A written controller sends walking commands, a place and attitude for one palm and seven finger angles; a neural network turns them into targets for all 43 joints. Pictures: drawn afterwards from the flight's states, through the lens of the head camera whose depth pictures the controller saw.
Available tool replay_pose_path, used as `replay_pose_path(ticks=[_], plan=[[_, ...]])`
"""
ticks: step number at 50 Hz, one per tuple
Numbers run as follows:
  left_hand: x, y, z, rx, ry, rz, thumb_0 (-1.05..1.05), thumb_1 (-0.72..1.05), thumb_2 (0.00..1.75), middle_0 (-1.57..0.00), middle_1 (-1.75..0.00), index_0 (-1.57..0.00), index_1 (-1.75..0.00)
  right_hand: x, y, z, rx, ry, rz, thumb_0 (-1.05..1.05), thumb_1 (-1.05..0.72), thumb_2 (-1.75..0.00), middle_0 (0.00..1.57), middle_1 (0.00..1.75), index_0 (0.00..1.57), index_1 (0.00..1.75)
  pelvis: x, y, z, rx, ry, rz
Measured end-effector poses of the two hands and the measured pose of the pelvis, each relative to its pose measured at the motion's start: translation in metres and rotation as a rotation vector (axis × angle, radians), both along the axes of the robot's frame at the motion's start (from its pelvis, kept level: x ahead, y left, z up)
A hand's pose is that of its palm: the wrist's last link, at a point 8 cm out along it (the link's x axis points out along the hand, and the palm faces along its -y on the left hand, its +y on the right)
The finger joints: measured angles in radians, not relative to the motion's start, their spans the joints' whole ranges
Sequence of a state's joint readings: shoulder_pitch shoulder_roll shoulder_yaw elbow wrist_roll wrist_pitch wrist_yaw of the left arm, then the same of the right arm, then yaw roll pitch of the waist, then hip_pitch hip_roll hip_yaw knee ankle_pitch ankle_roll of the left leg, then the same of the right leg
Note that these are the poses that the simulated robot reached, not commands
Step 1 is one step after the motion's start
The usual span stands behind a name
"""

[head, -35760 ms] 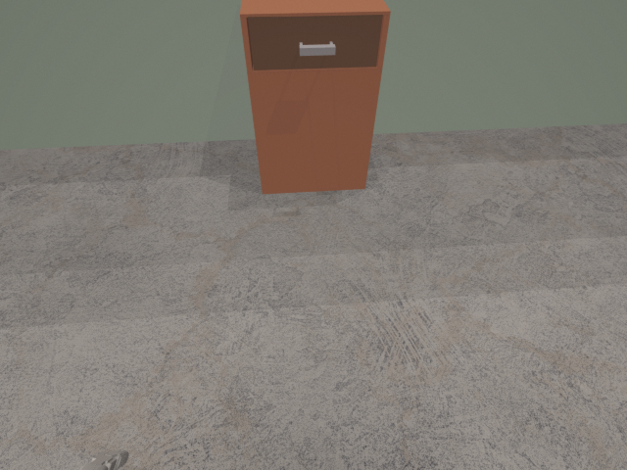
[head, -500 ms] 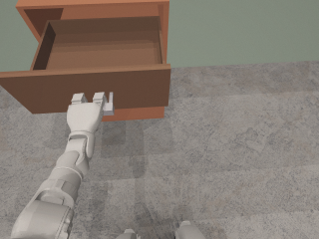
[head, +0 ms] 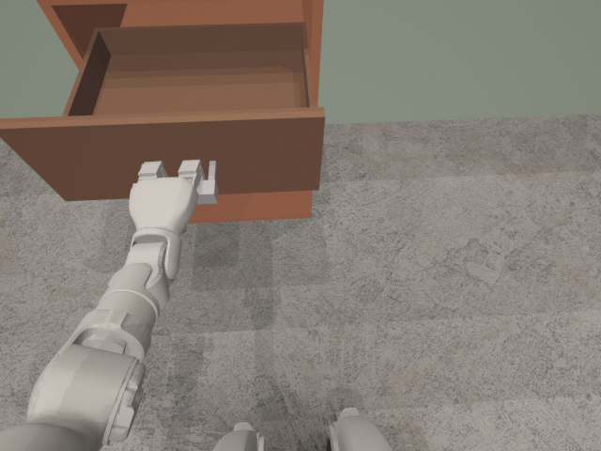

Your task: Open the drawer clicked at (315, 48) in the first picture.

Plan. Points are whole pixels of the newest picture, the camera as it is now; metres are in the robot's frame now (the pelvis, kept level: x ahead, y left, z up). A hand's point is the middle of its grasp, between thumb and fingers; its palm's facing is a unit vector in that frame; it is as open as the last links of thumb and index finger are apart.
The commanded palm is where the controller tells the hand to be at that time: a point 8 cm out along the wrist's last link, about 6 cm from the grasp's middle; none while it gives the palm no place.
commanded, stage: pull the drawer open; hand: left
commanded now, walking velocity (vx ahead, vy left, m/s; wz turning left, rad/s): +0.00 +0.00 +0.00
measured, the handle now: (177, 181) +0.51 +0.17 -0.01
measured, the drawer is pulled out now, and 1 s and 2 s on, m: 0.30 0.24 0.25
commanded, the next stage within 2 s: none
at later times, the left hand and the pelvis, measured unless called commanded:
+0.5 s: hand (177, 221) +0.45 +0.17 -0.03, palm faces -0.04 -0.05 -1.00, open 6.6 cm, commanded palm +0.45 +0.18 +0.03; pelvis +0.05 +0.01 +0.02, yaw -3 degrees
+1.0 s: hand (178, 184) +0.52 +0.17 -0.03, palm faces -0.09 -0.02 -1.00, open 5.8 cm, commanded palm +0.50 +0.18 +0.03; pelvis +0.06 -0.02 +0.01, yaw -1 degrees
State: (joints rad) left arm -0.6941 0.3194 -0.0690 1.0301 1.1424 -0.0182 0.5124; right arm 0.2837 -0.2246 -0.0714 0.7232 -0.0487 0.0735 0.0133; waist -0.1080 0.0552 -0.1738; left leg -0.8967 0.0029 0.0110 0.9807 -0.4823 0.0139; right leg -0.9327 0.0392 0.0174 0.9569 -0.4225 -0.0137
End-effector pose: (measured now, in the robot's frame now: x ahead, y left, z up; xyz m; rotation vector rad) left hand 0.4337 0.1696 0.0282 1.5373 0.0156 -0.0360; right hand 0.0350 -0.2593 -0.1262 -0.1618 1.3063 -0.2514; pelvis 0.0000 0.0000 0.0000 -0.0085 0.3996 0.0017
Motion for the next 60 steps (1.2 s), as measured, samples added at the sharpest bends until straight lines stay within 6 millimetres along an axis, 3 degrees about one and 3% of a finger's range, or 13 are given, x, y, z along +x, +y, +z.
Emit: replay_pose_path(ticks=[7, 13, 18, 25, 30, 34, 39, 52, 60], plan=[[-0.002, 0.0, 0.0, -0.001, -0.002, 0.004, 0.01, 0.68, 0.74, -0.29, -1.32, -0.32, -1.27, -0.026, -0.002, 0.002, 0.001, 0.043, -0.05, 0.01, -0.9, -0.9, 0.2, 0.3, 0.21, 0.3, -0.001, 0.0, 0.001, 0.003, -0.002, -0.02], [-0.004, 0.0, 0.0, -0.006, 0.01, 0.009, 0.01, 0.69, 0.73, -0.25, -1.3, -0.3, -1.24, -0.024, -0.001, 0.008, 0.008, 0.036, -0.082, 0.01, -0.9, -0.9, 0.2, 0.3, 0.2, 0.3, 0.007, 0.001, 0.007, 0.004, -0.007, -0.039], [-0.005, 0.0, 0.001, -0.013, 0.024, 0.01, 0.01, 0.7, 0.73, -0.23, -1.28, -0.28, -1.21, 0.0, 0.0, 0.015, 0.017, -0.016, -0.095, 0.01, -0.9, -0.9, 0.2, 0.3, 0.2, 0.3, 0.021, 0.003, 0.013, 0.007, -0.003, -0.06], [-0.002, 0.002, -0.001, -0.021, 0.001, -0.008, 0.01, 0.68, 0.76, -0.24, -1.29, -0.29, -1.21, 0.052, -0.001, 0.019, 0.004, -0.068, -0.022, 0.01, -0.9, -0.9, 0.2, 0.3, 0.2, 0.3, 0.046, 0.005, 0.017, 0.006, 0.005, -0.059], [0.023, 0.008, -0.006, 0.028, -0.021, -0.022, -0.01, 0.68, 0.81, -0.31, -1.32, -0.35, -1.28, 0.079, -0.003, 0.006, -0.016, -0.05, 0.058, 0.0, -0.9, -0.9, 0.2, 0.3, 0.21, 0.3, 0.052, 0.003, 0.007, 0.003, 0.031, -0.012], [0.044, 0.007, -0.005, 0.022, 0.01, 0.015, -0.02, 0.67, 0.82, -0.36, -1.33, -0.37, -1.32, 0.087, -0.002, -0.001, -0.002, -0.044, 0.062, 0.0, -0.9, -0.9, 0.2, 0.3, 0.21, 0.3, 0.051, 0.0, 0.005, 0.006, 0.047, 0.001], [0.059, 0.005, -0.002, 0.023, 0.067, 0.038, -0.01, 0.66, 0.79, -0.37, -1.34, -0.39, -1.34, 0.078, 0.001, 0.001, 0.028, -0.027, 0.028, 0.0, -0.9, -0.9, 0.2, 0.3, 0.21, 0.3, 0.056, -0.005, 0.01, 0.018, 0.056, -0.019], [0.074, 0.006, -0.003, 0.02, 0.055, 0.014, 0.0, 0.66, 0.82, -0.36, -1.35, -0.4, -1.35, 0.013, -0.021, 0.001, 0.029, 0.16, -0.027, 0.0, -0.9, -0.9, 0.2, 0.3, 0.21, 0.3, 0.064, -0.019, 0.006, 0.034, 0.09, -0.041], [0.077, 0.004, -0.003, 0.033, 0.051, 0.032, 0.0, 0.66, 0.83, -0.36, -1.35, -0.39, -1.35, 0.011, -0.037, 0.002, 0.01, 0.154, -0.036, 0.0, -0.9, -0.9, 0.2, 0.3, 0.2, 0.3, 0.062, -0.026, 0.006, 0.039, 0.096, -0.051]])
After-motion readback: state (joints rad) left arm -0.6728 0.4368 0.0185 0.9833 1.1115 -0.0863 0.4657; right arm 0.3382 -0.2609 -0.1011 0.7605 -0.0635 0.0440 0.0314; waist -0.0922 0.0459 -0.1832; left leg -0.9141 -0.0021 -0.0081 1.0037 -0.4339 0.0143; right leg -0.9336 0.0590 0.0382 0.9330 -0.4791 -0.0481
